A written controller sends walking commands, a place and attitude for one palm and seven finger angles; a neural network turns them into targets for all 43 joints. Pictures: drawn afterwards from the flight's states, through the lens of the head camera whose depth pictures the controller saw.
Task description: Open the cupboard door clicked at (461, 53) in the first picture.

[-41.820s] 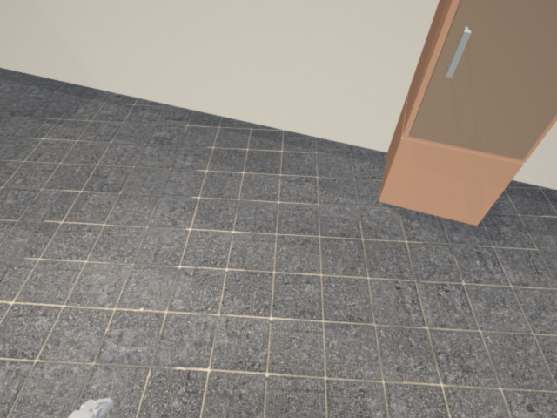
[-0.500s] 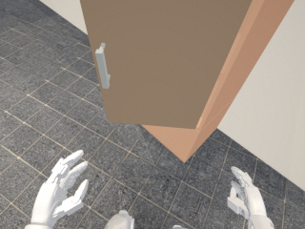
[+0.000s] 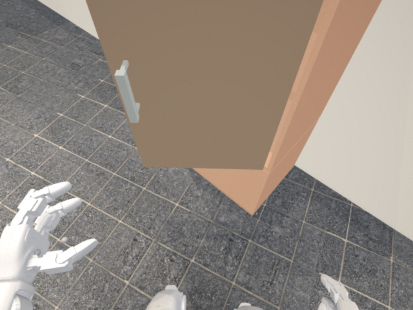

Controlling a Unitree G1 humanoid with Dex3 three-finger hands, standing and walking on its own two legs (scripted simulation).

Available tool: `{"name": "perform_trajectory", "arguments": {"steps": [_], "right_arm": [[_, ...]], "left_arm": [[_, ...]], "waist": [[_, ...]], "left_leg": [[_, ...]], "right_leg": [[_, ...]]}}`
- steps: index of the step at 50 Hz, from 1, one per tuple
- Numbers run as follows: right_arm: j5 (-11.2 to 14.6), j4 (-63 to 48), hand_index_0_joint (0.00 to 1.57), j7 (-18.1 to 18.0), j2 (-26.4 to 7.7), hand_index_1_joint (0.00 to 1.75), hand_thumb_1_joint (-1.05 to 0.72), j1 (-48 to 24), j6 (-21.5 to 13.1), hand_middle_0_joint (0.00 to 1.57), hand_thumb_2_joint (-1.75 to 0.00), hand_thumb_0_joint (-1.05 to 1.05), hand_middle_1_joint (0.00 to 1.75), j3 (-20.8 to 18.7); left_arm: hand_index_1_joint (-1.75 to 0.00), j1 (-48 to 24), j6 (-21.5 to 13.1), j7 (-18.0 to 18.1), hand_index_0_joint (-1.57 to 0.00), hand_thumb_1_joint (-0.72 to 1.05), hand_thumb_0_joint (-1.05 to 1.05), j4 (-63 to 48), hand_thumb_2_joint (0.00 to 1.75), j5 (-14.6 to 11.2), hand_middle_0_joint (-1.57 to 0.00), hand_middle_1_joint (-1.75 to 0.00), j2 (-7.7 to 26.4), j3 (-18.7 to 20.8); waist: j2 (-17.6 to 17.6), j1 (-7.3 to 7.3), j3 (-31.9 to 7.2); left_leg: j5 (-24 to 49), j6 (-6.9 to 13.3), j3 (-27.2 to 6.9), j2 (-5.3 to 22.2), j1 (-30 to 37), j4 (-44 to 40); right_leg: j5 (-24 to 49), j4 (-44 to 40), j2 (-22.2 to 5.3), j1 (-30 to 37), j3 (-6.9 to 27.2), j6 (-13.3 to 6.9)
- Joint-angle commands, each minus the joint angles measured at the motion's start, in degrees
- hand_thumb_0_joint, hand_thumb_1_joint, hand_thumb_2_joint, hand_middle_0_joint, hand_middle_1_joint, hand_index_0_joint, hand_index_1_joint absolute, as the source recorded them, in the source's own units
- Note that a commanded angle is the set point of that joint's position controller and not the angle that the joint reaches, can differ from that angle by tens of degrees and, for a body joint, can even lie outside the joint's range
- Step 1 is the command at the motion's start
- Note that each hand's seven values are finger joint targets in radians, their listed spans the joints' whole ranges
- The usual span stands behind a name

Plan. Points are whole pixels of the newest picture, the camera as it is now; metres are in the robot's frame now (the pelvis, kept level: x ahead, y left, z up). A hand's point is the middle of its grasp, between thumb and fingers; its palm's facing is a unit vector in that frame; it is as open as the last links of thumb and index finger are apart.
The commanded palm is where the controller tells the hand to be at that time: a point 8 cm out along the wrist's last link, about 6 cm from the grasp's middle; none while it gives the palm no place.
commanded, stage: raise the hand with hooked fingers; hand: left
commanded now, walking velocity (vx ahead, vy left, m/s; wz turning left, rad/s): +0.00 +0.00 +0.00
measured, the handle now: (130, 92) +0.56 +0.21 +0.08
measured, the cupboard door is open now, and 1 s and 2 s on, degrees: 41 41 41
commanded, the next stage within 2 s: move the hooked fingers beside the handle in 1.22 s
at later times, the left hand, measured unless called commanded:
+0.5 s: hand (33, 220) +0.25 +0.30 +0.07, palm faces +0.04 -1.00 -0.03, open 13.8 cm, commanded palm +0.23 +0.35 +0.08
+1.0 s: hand (33, 195) +0.29 +0.31 +0.09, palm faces +0.04 -1.00 -0.03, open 13.9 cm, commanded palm +0.25 +0.35 +0.09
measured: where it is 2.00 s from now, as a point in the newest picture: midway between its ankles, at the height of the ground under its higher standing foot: outside the picture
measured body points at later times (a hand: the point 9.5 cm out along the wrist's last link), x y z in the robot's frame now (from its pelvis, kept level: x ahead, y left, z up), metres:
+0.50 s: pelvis -0.01 +0.04 +0.02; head +0.04 +0.06 +0.46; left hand +0.25 +0.36 +0.07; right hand +0.18 -0.18 -0.05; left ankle +0.05 +0.11 -0.67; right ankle -0.02 -0.09 -0.67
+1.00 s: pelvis +0.00 +0.03 +0.02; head +0.05 +0.05 +0.47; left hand +0.28 +0.36 +0.09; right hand +0.14 -0.23 -0.05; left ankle +0.05 +0.10 -0.67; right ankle -0.02 -0.09 -0.67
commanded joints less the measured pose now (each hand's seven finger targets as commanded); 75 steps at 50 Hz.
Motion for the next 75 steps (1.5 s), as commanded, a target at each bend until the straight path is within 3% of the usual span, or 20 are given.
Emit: {"name": "perform_trajectory", "arguments": {"steps": [1, 4, 7, 9, 11, 14, 18, 21, 25, 27, 29, 32, 38, 42, 47, 52, 60, 66, 69, 75], "right_arm": [[0.26, -7.78, 0.2, 0.01, -8.59, 0.3, -0.9, -4.29, -4.3, 0.2, -0.9, 0.0, 0.3, -2.91], [0.97, -8.47, 0.2, -0.62, -10.13, 0.3, -0.9, -3.5, -5.32, 0.2, -0.9, 0.0, 0.3, -3.1], [1.03, -9.31, 0.2, -0.94, -9.98, 0.3, -0.9, -3.69, -6.05, 0.2, -0.9, 0.0, 0.3, -2.94], [0.68, -9.26, 0.2, -0.93, -9.9, 0.3, -0.9, -3.57, -6.21, 0.2, -0.9, 0.0, 0.3, -2.57], [0.55, -9.29, 0.2, -0.5, -9.2, 0.3, -0.9, -4.22, -6.04, 0.2, -0.9, 0.0, 0.3, -2.16], [0.49, -9.25, 0.2, -0.09, -9.82, 0.3, -0.9, -3.88, -4.84, 0.2, -0.9, 0.0, 0.3, -1.82], [1.04, -10.65, 0.2, -0.35, -10.91, 0.3, -0.9, -3.53, -3.41, 0.2, -0.9, 0.0, 0.3, -1.45], [1.26, -11.5, 0.2, -0.88, -11.32, 0.3, -0.9, -3.52, -3.22, 0.2, -0.9, 0.0, 0.3, -1.2], [0.54, -11.27, 0.2, -1.0, -11.2, 0.3, -0.9, -3.19, -3.92, 0.2, -0.9, 0.0, 0.3, -0.89], [0.28, -10.63, 0.2, -0.89, -10.96, 0.3, -0.9, -3.24, -3.97, 0.2, -0.9, 0.0, 0.3, -0.67], [0.13, -9.91, 0.2, -1.04, -11.21, 0.3, -0.9, -3.03, -3.66, 0.2, -0.9, 0.0, 0.3, -0.56], [0.67, -9.63, 0.2, -1.28, -11.45, 0.3, -0.9, -3.11, -3.07, 0.2, -0.9, 0.0, 0.3, -0.39], [1.09, -10.57, 0.2, -1.51, -12.04, 0.3, -0.9, -2.11, -3.07, 0.2, -0.9, 0.0, 0.3, -0.78], [0.53, -10.6, 0.2, -0.59, -11.99, 0.3, -0.9, -1.32, -3.5, 0.2, -0.9, 0.0, 0.3, -1.2], [0.35, -10.17, 0.2, -0.15, -11.88, 0.3, -0.9, -1.13, -2.94, 0.2, -0.9, 0.0, 0.3, -1.23], [0.65, -10.58, 0.2, -0.26, -11.51, 0.3, -0.9, -1.34, -2.59, 0.2, -0.9, 0.0, 0.3, -1.26], [0.82, -10.01, 0.2, -0.66, -11.22, 0.3, -0.9, -1.66, -2.46, 0.2, -0.9, 0.0, 0.3, -0.88], [1.05, -10.23, 0.2, -0.62, -10.98, 0.3, -0.9, -1.97, -2.05, 0.2, -0.9, 0.0, 0.3, -0.73], [0.93, -9.07, 0.2, -1.08, -11.36, 0.3, -0.9, -1.41, -1.67, 0.2, -0.9, 0.0, 0.3, -0.66], [1.15, -7.4, 0.2, -1.68, -11.24, 0.3, -0.9, -1.17, -1.1, 0.2, -0.9, 0.0, 0.3, -0.26]], "left_arm": [[-0.98, -6.76, -7.42, -2.94, -0.27, -0.15, 0.0, -4.81, 0.45, 0.55, -0.27, -0.98, 7.65, -0.51], [-1.02, -9.03, -5.93, -6.31, -0.28, -0.22, 0.0, -5.05, 0.42, -0.63, -0.28, -1.02, 11.12, 0.83], [-1.07, -10.91, -5.26, -5.85, -0.29, -0.29, 0.0, -11.38, 0.39, -1.4, -0.29, -1.07, 15.06, 4.22], [-1.1, -11.69, -5.36, -3.56, -0.29, -0.34, 0.0, -13.82, 0.37, -1.4, -0.29, -1.1, 17.76, 7.12], [-1.12, -10.9, -5.59, -1.23, -0.29, -0.38, 0.0, -14.65, 0.35, -1.13, -0.29, -1.12, 15.34, 6.1], [-1.17, -11.24, -3.21, -0.06, -0.3, -0.45, 0.0, -7.84, 0.32, -0.41, -0.3, -1.17, 13.52, 5.02], [-1.2, -15.51, 2.62, -3.02, -0.3, -0.5, 0.0, -0.82, 0.3, 0.87, -0.3, -1.2, 12.56, 1.67], [-1.2, -21.88, 4.7, -5.42, -0.3, -0.5, 0.0, -1.34, 0.3, 0.97, -0.3, -1.2, 14.62, 1.83], [-1.2, -28.04, 1.87, -5.03, -0.3, -0.5, 0.0, -6.72, 0.3, 0.9, -0.3, -1.2, 19.36, 5.52], [-1.2, -28.59, 0.35, -4.36, -0.3, -0.5, 0.0, -5.85, 0.3, 0.72, -0.3, -1.2, 20.15, 6.97], [-1.2, -29.16, 0.12, -4.56, -0.3, -0.5, 0.0, -2.12, 0.3, 0.38, -0.3, -1.2, 21.75, 8.83], [-1.2, -30.87, 2.08, -6.35, -0.3, -0.5, 0.0, 3.49, 0.3, 0.67, -0.3, -1.2, 20.84, 7.43], [-1.2, -31.73, 6.37, -10.3, -0.3, -0.5, 0.0, 7.01, 0.3, -0.1, -0.3, -1.2, 20.81, 6.24], [-1.2, -30.66, 4.15, -10.04, -0.3, -0.5, 0.0, 4.26, 0.3, -0.79, -0.3, -1.2, 21.89, 7.9], [-1.2, -31.16, 1.84, -8.14, -0.3, -0.5, 0.0, 5.56, 0.3, -0.6, -0.3, -1.2, 22.8, 9.83], [-1.2, -31.53, 1.98, -8.62, -0.3, -0.5, 0.0, 3.85, 0.3, -0.17, -0.3, -1.2, 22.3, 8.38], [-1.2, -31.91, 2.05, -9.25, -0.3, -0.5, 0.0, 5.66, 0.3, -1.56, -0.3, -1.2, 22.63, 9.42], [-1.2, -32.06, 2.9, -9.72, -0.3, -0.5, 0.0, 7.71, 0.3, -1.02, -0.3, -1.2, 21.89, 8.14], [-1.2, -38.45, 2.51, -9.59, -0.3, -0.5, 0.0, 9.9, 0.3, -0.95, -0.3, -1.2, 24.82, 9.81], [-1.2, -48.21, 0.79, -10.37, -0.3, -0.5, 0.0, 16.53, 0.3, 0.34, -0.3, -1.2, 28.38, 10.81]], "waist": [[-1.95, -0.85, -7.6], [0.55, -0.07, -11.23], [4.36, 1.53, -17.28], [5.96, 2.5, -17.19], [8.41, 2.41, -14.89], [5.91, 1.34, -8.96], [2.92, -0.03, -5.68], [2.85, -0.05, -7.36], [7.31, 0.72, -12.94], [7.7, 1.02, -12.18], [5.4, 1.15, -10.48], [6.51, 0.75, -8.6], [3.95, 0.86, -10.65], [3.9, 1.33, -12.23], [4.37, 1.35, -10.26], [6.3, 1.01, -12.29], [2.45, 0.73, -11.37], [1.96, 0.82, -10.72], [-0.3, -0.27, -10.09], [2.66, -0.79, -11.43]], "left_leg": [[9.27, 0.72, -4.14, -1.0, 8.41, -3.35], [9.35, 1.1, -4.25, -0.93, 12.01, -5.19], [12.45, 1.04, -4.62, -0.77, 19.0, -8.25], [14.31, 0.57, -5.59, -0.43, 21.57, -9.56], [14.42, -0.32, -6.63, -0.02, 24.21, -11.5], [9.59, -0.71, -8.08, 0.39, 22.19, -13.49], [3.19, -0.84, -8.85, 0.47, 20.72, -16.21], [3.6, -0.95, -9.35, 0.4, 22.92, -17.03], [8.3, -2.48, -11.14, 0.79, 30.87, -17.6], [7.63, -2.91, -11.85, 0.88, 31.61, -18.44], [6.56, -2.45, -11.45, 0.48, 29.54, -18.53], [3.89, -2.16, -11.14, 0.52, 28.36, -19.69], [6.93, -1.07, -9.73, -0.14, 28.93, -19.36], [14.02, -1.09, -8.55, -0.44, 30.24, -17.39], [12.55, -0.72, -7.21, -0.7, 27.15, -16.68], [12.76, 0.01, -5.82, -1.08, 27.21, -15.78], [13.97, 0.74, -4.28, -1.55, 23.44, -13.67], [13.54, 0.99, -3.66, -1.71, 21.66, -12.95], [12.57, 1.22, -3.33, -1.67, 19.17, -11.23], [10.62, 1.11, -2.98, -1.4, 16.44, -9.57]], "right_leg": [[14.26, -9.33, -1.87, -0.89, 6.93, 4.2], [10.72, -10.39, -1.12, 0.39, 5.99, 2.91], [12.96, -10.29, -0.62, 3.0, 3.7, 1.98], [13.62, -9.57, 0.18, 2.81, 2.31, 1.18], [12.51, -9.56, 0.24, 1.25, 0.85, 0.84], [10.06, -10.33, 0.69, -0.55, -0.2, 0.86], [8.01, -12.31, 0.36, -1.18, -0.54, 1.41], [8.41, -13.24, 0.51, 0.35, -0.3, 1.15], [9.47, -12.7, 0.75, 0.11, -0.24, 0.57], [9.08, -12.84, 0.73, -0.22, -0.21, 0.49], [9.21, -13.55, 0.92, 1.02, -0.08, 0.38], [8.29, -14.43, 0.49, 1.09, -0.03, 0.63], [10.61, -16.37, 0.55, 3.54, 0.04, 0.78], [13.82, -16.08, 0.97, 4.19, 0.1, 0.65], [13.31, -15.57, 0.87, 4.27, 0.61, 0.7], [14.37, -16.03, 0.61, 5.87, 1.59, 0.92], [18.06, -16.22, 0.53, 8.19, 3.03, 1.45], [18.72, -16.33, 0.07, 8.5, 4.04, 1.84], [18.47, -16.42, -0.27, 8.67, 5.97, 2.38], [15.31, -16.27, -1.1, 8.76, 8.62, 2.47]]}}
